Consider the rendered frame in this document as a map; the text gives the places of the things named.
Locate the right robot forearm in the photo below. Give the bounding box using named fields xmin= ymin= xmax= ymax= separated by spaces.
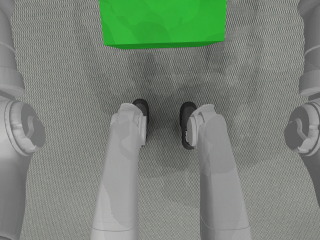
xmin=297 ymin=0 xmax=320 ymax=102

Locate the robot thigh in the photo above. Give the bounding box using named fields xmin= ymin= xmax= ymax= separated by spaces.
xmin=89 ymin=110 xmax=147 ymax=240
xmin=188 ymin=111 xmax=252 ymax=240

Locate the robot left thigh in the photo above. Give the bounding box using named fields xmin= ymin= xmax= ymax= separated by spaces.
xmin=89 ymin=110 xmax=147 ymax=240

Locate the left robot upper arm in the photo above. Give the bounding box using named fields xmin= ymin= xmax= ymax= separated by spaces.
xmin=0 ymin=100 xmax=46 ymax=240

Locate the right robot upper arm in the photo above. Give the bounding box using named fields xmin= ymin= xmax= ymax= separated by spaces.
xmin=284 ymin=102 xmax=320 ymax=208

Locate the robot right thigh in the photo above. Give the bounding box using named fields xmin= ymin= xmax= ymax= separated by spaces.
xmin=188 ymin=111 xmax=252 ymax=240

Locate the carton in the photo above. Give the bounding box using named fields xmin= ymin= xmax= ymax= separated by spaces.
xmin=99 ymin=0 xmax=227 ymax=50

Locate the left robot forearm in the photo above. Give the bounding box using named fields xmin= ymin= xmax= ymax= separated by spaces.
xmin=0 ymin=0 xmax=26 ymax=102

